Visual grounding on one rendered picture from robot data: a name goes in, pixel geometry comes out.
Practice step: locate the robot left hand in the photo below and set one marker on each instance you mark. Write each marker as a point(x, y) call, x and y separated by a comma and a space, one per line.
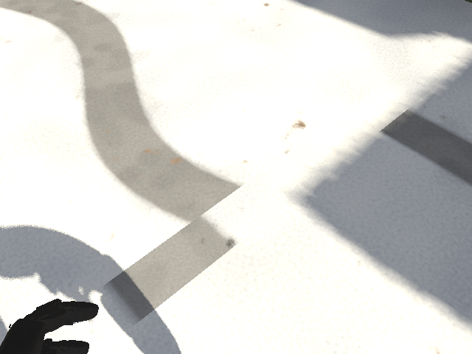
point(26, 336)

